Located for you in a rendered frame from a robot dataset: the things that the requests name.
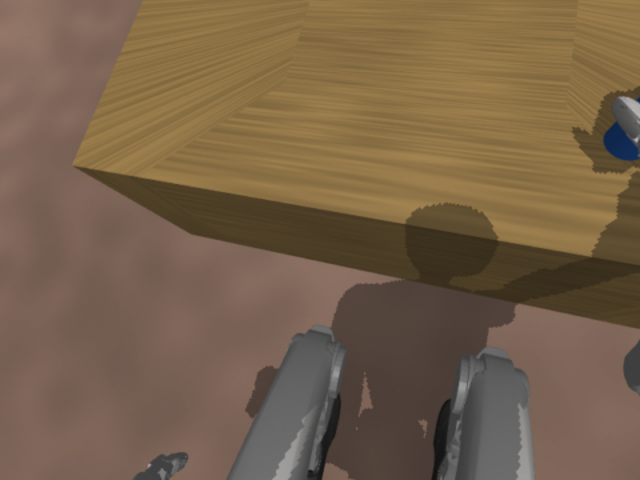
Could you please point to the left robot foot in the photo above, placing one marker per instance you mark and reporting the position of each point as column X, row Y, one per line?
column 326, row 441

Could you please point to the can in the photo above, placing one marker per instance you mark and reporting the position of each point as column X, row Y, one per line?
column 619, row 144

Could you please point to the right robot hand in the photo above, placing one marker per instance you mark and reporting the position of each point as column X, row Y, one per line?
column 627, row 114

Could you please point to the right robot foot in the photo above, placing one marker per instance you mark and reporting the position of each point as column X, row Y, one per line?
column 440, row 439

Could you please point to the right robot arm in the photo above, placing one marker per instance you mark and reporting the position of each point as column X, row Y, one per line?
column 631, row 368

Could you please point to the left robot hand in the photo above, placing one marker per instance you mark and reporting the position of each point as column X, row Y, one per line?
column 162, row 468

